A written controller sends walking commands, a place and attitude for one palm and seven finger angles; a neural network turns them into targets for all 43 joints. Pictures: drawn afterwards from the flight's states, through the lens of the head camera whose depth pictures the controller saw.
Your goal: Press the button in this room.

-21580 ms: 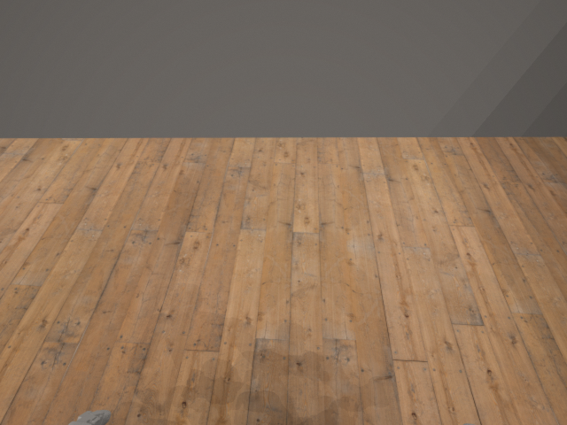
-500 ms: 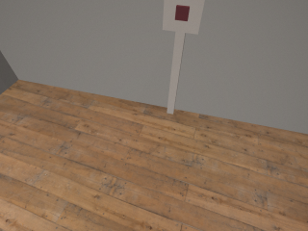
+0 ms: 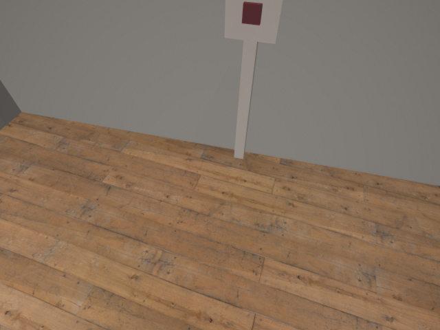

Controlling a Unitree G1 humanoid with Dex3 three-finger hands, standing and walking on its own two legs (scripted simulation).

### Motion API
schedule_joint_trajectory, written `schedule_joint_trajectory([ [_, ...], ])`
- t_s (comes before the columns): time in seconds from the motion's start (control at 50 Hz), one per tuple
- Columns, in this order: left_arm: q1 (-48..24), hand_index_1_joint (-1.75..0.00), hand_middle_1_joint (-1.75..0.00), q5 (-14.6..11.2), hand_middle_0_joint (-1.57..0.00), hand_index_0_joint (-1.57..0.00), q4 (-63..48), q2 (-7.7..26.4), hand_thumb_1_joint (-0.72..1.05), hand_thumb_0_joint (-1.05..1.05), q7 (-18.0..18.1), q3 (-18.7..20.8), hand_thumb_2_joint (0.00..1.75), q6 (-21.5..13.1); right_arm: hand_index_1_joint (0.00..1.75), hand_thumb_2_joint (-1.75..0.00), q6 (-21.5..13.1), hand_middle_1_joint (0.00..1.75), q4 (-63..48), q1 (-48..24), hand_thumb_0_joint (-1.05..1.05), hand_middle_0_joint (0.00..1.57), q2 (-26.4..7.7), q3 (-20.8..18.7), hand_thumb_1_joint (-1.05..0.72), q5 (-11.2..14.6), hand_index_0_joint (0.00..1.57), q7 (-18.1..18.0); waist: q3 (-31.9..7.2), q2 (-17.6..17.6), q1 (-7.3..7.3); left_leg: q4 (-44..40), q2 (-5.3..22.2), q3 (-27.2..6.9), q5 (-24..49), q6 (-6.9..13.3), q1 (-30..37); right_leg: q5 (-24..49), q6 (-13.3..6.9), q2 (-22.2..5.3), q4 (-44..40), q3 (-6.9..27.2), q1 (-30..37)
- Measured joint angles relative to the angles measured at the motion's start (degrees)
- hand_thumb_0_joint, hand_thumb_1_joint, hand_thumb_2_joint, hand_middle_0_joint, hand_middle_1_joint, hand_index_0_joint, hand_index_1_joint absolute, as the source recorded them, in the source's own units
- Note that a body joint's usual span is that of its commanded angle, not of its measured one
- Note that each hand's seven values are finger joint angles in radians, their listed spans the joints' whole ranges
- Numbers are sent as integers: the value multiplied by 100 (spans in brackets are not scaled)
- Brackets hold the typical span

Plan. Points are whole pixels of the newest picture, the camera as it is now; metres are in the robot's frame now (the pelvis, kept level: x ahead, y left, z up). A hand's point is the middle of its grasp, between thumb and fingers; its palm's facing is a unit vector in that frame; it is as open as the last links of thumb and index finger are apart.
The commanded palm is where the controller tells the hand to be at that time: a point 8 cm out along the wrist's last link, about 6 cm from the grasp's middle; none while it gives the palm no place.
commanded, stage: look at it before walking up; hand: left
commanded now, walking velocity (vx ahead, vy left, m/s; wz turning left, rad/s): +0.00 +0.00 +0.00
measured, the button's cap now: (252, 13) +1.19 -0.08 +0.09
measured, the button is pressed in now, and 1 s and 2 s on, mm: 0 0 0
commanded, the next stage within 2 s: walk to a spot facing it in 0.26 s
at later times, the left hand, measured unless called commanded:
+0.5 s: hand out of the picture -0.05 +0.14 -0.18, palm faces +0.05 -0.99 -0.13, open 7.4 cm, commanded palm none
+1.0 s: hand (138, 269) +0.28 +0.21 -0.17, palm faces -0.23 -0.95 -0.21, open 7.4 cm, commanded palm none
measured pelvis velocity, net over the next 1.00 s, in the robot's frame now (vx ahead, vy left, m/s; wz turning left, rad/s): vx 0.13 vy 0.03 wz -0.28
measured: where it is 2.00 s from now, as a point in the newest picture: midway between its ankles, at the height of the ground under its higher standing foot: (251, 288)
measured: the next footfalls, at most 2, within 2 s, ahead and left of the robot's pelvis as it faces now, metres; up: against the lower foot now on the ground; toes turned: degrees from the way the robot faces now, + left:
right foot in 1.22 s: +0.33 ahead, -0.15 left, +0.00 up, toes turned -31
left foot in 1.70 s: +0.54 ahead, -0.04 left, +0.00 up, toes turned -20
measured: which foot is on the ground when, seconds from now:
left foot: down 0.00-1.00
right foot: down 0.00-0.70, up 0.72-1.00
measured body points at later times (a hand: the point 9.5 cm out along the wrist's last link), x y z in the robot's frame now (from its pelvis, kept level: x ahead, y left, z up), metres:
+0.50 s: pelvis +0.00 +0.00 +0.00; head +0.01 +0.00 +0.45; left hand -0.05 +0.19 -0.17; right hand -0.01 -0.22 -0.16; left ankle +0.03 +0.12 -0.74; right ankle -0.07 -0.10 -0.74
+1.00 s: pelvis +0.13 +0.03 +0.00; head +0.17 +0.04 +0.45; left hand +0.29 +0.26 -0.15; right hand +0.03 -0.16 -0.15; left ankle +0.08 +0.13 -0.74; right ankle +0.14 -0.12 -0.64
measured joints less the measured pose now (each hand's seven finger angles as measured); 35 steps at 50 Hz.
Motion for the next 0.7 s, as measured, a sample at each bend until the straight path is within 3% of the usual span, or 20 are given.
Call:
schedule_joint_trajectory([
  [0.44, 254, -30, -30, 26, -20, -20, 80, -71, 91, 0, -13, 7, 89, -12, 30, -89, -9, 30, -159, -282, 1, 19, -179, -70, -92, -25, 20, -39, -6, -21, 111, 167, 106, -46, -65, -55, -99, -12, -61, 99, 23, -20, -28],
  [0.54, 371, -30, -30, 78, -20, -20, 41, -46, 91, 0, -119, 170, 89, 26, 30, -89, 71, 30, -267, -210, 1, 19, -227, -172, -92, -78, 20, 39, -82, 64, 186, 1173, 266, -42, -937, -72, -469, -181, -94, 221, 218, 104, -124],
  [0.62, 479, -30, -30, 142, -20, -20, 63, 16, 91, 0, -165, 289, 89, -54, 30, -89, 61, 30, -443, -293, 1, 19, -290, -261, -92, -70, 20, 100, -32, 0, 259, 1999, 238, -74, -1538, -93, -825, -280, -29, 214, 262, 282, -106],
  [0.66, 515, -30, -30, 144, -21, -20, 88, 79, 91, 0, -190, 332, 89, -51, 30, -89, -25, 30, -587, -376, 1, 19, -327, -279, -92, -55, 20, 104, 20, -86, 267, 1638, 207, -31, -1414, -97, -779, -410, 62, 148, 420, 405, -131],
  [0.7, 538, -30, -30, 106, -21, -20, 108, 144, 91, 0, -240, 369, 89, 8, 30, -89, -202, 30, -744, -461, 1, 19, -367, -286, -92, -78, 20, 79, 66, -182, 248, 1287, 167, 140, -741, 24, -638, -678, 65, 43, 1054, 589, -388],
])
